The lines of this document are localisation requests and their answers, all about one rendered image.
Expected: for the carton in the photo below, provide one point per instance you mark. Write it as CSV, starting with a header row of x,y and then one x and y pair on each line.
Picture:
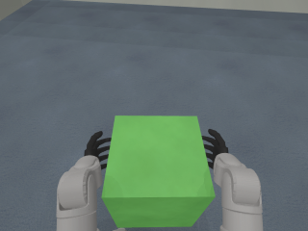
x,y
157,173

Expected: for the left robot hand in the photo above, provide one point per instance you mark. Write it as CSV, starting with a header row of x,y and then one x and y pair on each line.
x,y
93,150

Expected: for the right robot forearm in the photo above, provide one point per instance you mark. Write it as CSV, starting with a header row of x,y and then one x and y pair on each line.
x,y
241,195

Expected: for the left robot forearm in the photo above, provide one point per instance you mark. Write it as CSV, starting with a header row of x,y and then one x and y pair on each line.
x,y
77,196

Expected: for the right robot hand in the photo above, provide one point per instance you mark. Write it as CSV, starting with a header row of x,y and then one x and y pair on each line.
x,y
217,148

